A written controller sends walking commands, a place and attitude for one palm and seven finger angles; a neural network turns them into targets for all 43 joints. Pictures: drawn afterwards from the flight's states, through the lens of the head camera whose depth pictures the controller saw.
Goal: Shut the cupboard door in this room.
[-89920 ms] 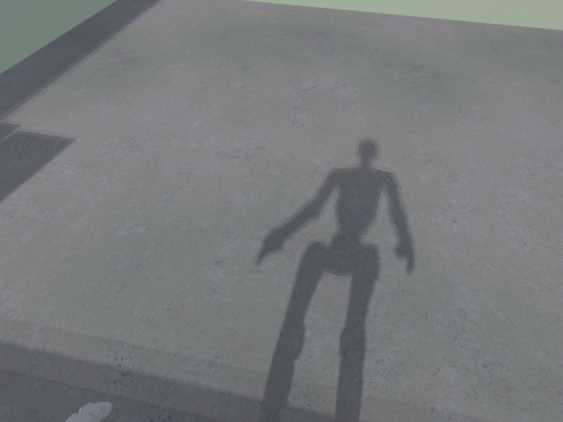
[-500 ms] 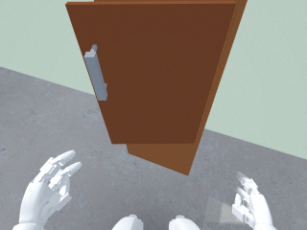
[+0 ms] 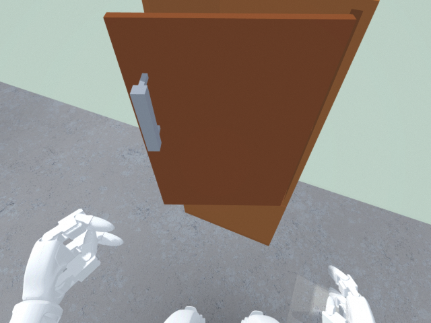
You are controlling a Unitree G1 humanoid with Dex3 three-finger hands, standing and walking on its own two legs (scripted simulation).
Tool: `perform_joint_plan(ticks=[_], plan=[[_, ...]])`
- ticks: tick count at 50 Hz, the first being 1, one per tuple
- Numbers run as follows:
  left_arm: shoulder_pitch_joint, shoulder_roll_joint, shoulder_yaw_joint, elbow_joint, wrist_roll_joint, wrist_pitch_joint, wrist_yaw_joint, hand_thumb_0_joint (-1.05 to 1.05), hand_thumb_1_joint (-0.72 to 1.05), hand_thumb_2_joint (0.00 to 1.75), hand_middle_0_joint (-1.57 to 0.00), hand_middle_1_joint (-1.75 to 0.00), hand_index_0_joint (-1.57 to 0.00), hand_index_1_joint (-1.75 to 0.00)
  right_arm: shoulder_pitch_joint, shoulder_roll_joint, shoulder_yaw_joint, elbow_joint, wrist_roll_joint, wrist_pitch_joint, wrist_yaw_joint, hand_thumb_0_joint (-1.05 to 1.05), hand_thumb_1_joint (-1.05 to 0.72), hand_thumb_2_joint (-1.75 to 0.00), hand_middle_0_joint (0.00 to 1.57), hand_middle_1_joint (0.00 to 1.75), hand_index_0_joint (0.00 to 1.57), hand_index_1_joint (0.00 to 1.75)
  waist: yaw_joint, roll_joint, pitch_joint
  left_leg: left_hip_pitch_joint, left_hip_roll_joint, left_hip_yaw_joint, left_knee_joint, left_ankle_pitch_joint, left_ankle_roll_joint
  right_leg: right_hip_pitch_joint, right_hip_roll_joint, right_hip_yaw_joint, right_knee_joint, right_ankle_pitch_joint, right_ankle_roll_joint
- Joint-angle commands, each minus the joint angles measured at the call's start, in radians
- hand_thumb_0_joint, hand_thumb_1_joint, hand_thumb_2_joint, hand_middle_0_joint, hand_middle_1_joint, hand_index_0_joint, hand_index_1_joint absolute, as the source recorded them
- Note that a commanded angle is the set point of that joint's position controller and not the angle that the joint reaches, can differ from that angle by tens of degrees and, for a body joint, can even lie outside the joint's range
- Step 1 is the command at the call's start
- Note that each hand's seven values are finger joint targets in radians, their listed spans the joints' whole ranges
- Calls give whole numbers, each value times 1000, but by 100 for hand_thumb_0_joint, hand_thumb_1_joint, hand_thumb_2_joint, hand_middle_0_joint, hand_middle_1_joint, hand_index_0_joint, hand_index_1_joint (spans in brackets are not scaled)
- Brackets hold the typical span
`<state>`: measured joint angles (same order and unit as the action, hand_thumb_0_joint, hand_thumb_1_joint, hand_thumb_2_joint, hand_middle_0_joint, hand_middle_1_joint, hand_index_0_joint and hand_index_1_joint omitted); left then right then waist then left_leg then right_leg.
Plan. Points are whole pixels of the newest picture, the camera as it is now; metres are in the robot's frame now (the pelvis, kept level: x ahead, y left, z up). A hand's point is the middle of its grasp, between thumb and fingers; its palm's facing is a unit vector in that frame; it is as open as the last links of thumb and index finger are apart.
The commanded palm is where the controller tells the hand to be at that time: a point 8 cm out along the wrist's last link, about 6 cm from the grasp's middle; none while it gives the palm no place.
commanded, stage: raise the hand and make a fist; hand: left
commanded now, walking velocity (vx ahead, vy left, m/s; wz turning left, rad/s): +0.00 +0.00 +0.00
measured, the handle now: (149, 113) +0.47 +0.17 +0.12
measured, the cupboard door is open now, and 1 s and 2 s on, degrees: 22 22 22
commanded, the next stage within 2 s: bring the fist close to the handle in 1.04 s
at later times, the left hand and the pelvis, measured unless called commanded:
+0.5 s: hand (75, 227) +0.24 +0.23 +0.11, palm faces +0.07 -1.00 -0.05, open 3.1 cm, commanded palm +0.21 +0.28 +0.12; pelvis +0.02 +0.04 +0.02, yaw +0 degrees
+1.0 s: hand (85, 221) +0.24 +0.21 +0.13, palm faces +0.08 -1.00 -0.04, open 3.1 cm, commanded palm +0.21 +0.26 +0.13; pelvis +0.01 +0.02 +0.03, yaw +0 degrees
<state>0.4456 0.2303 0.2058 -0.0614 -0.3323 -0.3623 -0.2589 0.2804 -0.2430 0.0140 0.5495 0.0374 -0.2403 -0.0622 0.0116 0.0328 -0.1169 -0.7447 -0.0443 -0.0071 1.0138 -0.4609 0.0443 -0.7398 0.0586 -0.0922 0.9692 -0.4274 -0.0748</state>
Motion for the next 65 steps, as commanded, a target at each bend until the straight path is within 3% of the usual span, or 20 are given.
perform_joint_plan(ticks=[1,7,15,20,26,29,32,34,35,44,47,49,53,57,59,62,65], plan=[[-7,121,46,-242,1,-70,25,0,90,90,-101,-118,-101,-118,-83,-121,-49,-184,-7,-58,-3,0,-90,-90,20,30,20,30,14,-4,-172,89,26,-69,-170,202,-13,193,-52,105,-171,106,53],[-17,111,24,-317,21,-55,73,0,90,90,-112,-130,-112,-130,-70,-121,-41,-192,-11,-48,1,0,-90,-90,20,30,20,30,15,36,-184,192,35,-95,-223,279,-40,184,-28,34,-141,184,36],[-59,101,-11,-346,49,28,84,0,90,90,-126,-146,-126,-146,-63,-125,-33,-202,-4,-21,4,0,-90,-90,20,30,20,30,7,35,-164,287,56,-123,-267,395,-73,196,-24,13,-163,232,37],[-123,103,-3,-331,48,79,90,0,90,90,-130,-150,-130,-150,-75,-126,-22,-203,1,-9,2,0,-90,-90,20,30,20,30,4,17,-107,291,59,-141,-318,289,-78,208,-22,9,-201,183,37],[-195,125,9,-356,52,109,95,0,90,90,-130,-150,-130,-150,-87,-121,-13,-191,3,-15,-2,0,-90,-90,20,30,20,30,12,61,-128,341,57,-137,-349,309,-81,260,-26,17,-233,202,33],[-208,139,22,-330,50,130,92,0,90,90,-130,-150,-130,-150,-86,-128,-12,-178,2,-16,-4,0,-90,-90,20,30,20,30,8,11,-106,340,60,-139,-361,312,-75,280,-24,16,-255,212,34],[-247,143,30,-333,44,153,89,0,90,90,-130,-150,-130,-150,-99,-123,-10,-173,6,-19,-5,0,-90,-90,20,30,20,30,16,51,-106,356,53,-128,-381,296,-76,306,-29,20,-277,212,32],[-203,134,36,-284,42,173,88,0,90,90,-130,-150,-130,-150,-95,-125,-10,-169,4,-18,-5,0,-90,-90,20,30,20,30,22,6,-89,342,49,-121,-385,299,-71,327,-28,21,-292,224,31],[-196,111,15,-271,41,178,83,0,90,90,-130,-150,-130,-150,-98,-125,-10,-171,6,-16,-4,0,-90,-90,20,30,20,30,13,-13,-69,334,48,-114,-384,288,-66,321,-30,22,-300,220,35],[-239,153,42,-337,51,133,107,0,90,90,-130,-150,-130,-150,-106,-124,-13,-168,-1,-26,0,0,-90,-90,20,30,20,30,18,33,-96,332,33,-90,-376,242,-45,352,-36,52,-318,188,32],[-224,124,24,-293,44,124,104,0,90,90,-130,-150,-130,-150,-107,-122,-13,-164,0,-27,1,0,-90,-90,20,30,20,30,6,-7,-65,307,29,-79,-364,217,-33,339,-40,64,-331,174,39],[-228,142,35,-286,44,120,99,0,90,90,-130,-150,-130,-150,-106,-126,-16,-159,0,-26,0,0,-90,-90,20,30,20,30,7,-27,-74,288,25,-71,-351,215,-25,357,-45,83,-339,169,42],[-237,129,23,-295,38,121,87,0,90,90,-130,-150,-130,-150,-117,-121,-15,-166,4,-28,0,0,-90,-90,20,30,20,30,9,7,-81,284,20,-63,-345,202,-21,360,-53,98,-349,149,44],[-232,133,24,-290,39,118,90,0,90,90,-130,-150,-130,-150,-117,-118,-13,-165,3,-28,-1,0,-90,-90,20,30,20,30,3,-13,-72,272,20,-58,-332,197,-15,362,-60,119,-362,138,51],[-279,160,48,-266,39,115,97,0,90,90,-130,-150,-130,-150,-112,-122,-13,-153,1,-23,-4,0,-90,-90,20,30,20,30,-4,-49,-64,251,21,-59,-321,194,-13,365,-63,136,-368,128,55],[-367,120,-2,-261,48,108,100,0,90,90,-130,-150,-130,-150,-124,-116,-10,-148,6,-25,-4,0,-90,-90,20,30,20,30,-14,5,-62,270,19,-56,-323,181,-13,346,-65,134,-368,111,53],[-404,137,9,-200,55,121,105,0,90,90,-130,-150,-130,-150,-118,-121,-12,-140,5,-22,-7,0,-90,-90,20,30,20,30,-16,-52,-84,253,18,-55,-316,186,-9,367,-72,153,-376,115,61]])
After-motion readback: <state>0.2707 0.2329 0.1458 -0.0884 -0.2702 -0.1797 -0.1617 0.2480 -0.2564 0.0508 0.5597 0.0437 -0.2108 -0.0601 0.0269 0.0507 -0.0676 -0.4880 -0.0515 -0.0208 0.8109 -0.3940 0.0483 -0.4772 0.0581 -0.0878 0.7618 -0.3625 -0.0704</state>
